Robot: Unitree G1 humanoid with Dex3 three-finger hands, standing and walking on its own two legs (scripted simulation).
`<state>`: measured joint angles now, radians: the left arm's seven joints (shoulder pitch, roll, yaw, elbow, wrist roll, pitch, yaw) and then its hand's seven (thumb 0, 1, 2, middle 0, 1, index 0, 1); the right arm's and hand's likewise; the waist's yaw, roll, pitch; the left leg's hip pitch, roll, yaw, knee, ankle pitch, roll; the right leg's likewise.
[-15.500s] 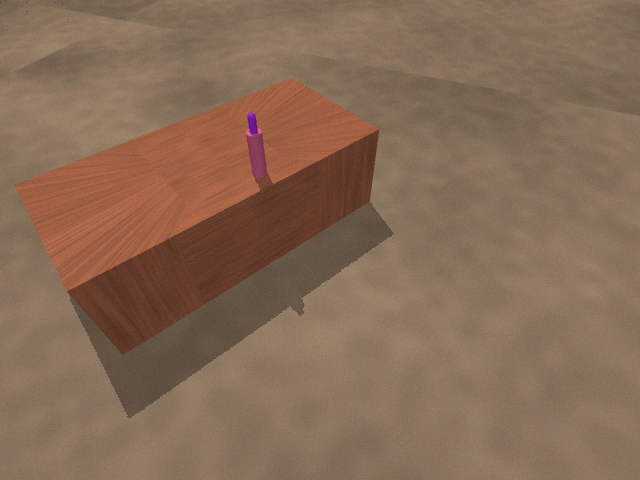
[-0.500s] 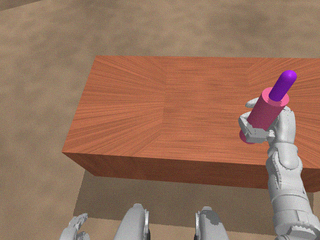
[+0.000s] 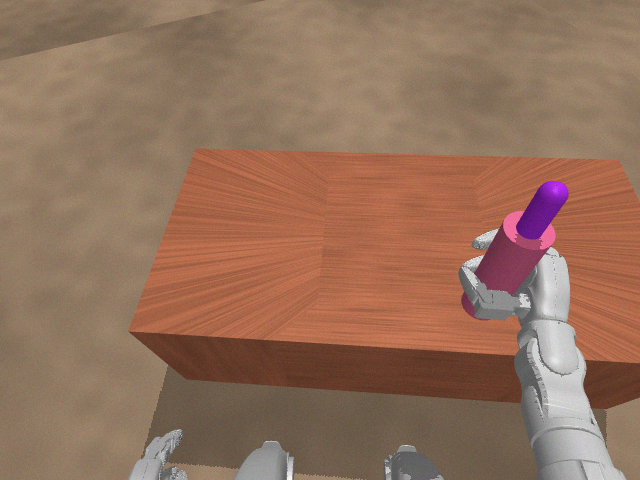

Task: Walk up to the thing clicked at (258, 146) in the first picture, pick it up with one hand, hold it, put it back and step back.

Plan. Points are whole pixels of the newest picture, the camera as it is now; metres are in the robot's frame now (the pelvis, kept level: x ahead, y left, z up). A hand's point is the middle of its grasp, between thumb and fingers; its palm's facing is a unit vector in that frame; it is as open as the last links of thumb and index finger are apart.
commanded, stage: lift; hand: right
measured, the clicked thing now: (510, 257) +0.36 -0.19 +0.08
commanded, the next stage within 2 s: hold in 0.26 s
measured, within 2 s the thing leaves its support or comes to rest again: neither
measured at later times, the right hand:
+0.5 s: hand (493, 270) +0.35 -0.18 +0.06, palm faces +0.15 +0.99 +0.00, open 7.0 cm
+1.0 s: hand (498, 277) +0.34 -0.17 +0.07, palm faces +0.14 +0.99 -0.01, open 7.0 cm
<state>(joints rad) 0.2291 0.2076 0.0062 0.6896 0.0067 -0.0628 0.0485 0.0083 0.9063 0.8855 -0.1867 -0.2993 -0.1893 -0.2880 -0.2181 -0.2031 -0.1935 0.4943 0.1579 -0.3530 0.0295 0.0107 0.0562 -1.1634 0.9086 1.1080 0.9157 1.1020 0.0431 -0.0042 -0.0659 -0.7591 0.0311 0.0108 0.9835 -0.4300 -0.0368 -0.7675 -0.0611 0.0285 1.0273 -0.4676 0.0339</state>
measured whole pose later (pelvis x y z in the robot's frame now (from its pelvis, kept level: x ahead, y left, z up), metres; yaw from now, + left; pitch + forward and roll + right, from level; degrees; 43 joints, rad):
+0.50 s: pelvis +0.01 +0.00 +0.02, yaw +0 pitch +9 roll +1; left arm 0.23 0.20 0.01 0.70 0.01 -0.06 0.06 0.01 0.90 0.89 -0.19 -0.31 -0.19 -0.30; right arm -0.16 -0.18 -0.15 0.45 0.15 -0.34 0.00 0.01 0.06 -1.16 0.91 1.11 0.91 1.10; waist 0.03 0.00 -0.05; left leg -0.62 0.03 0.01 0.87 -0.40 -0.04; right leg -0.62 -0.06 0.01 0.91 -0.44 0.03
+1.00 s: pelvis +0.01 -0.01 +0.03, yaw +0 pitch +6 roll +1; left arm 0.23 0.20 0.01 0.70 0.01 -0.06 0.05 0.01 0.90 0.90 -0.20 -0.31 -0.20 -0.30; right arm -0.11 -0.17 -0.12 0.40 0.15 -0.33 -0.02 0.01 0.06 -1.16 0.91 1.11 0.91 1.11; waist 0.02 0.00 -0.04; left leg -0.54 0.04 0.00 0.81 -0.37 -0.05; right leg -0.55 -0.05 0.01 0.86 -0.41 0.03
